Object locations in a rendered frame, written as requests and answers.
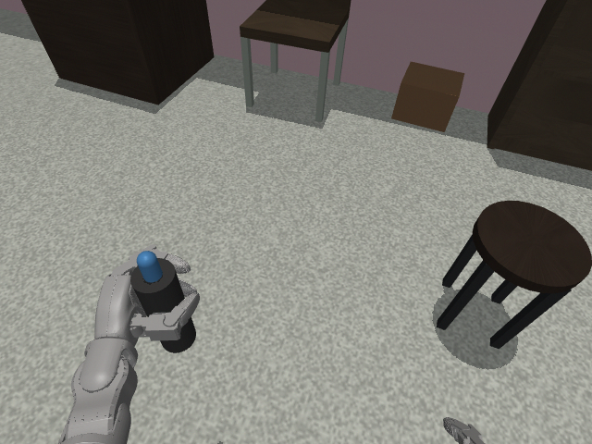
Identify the bookshelf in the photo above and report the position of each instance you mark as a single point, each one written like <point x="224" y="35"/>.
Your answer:
<point x="544" y="108"/>

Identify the left robot arm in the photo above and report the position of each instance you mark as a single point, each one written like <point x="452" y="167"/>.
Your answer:
<point x="102" y="388"/>

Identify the chair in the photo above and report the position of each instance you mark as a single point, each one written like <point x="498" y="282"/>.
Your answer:
<point x="308" y="24"/>

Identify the stool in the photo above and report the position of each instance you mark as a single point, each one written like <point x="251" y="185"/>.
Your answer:
<point x="530" y="247"/>

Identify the right robot hand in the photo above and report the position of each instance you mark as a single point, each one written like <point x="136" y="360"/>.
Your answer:
<point x="464" y="434"/>

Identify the left robot hand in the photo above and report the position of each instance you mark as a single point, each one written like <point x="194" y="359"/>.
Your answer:
<point x="119" y="312"/>

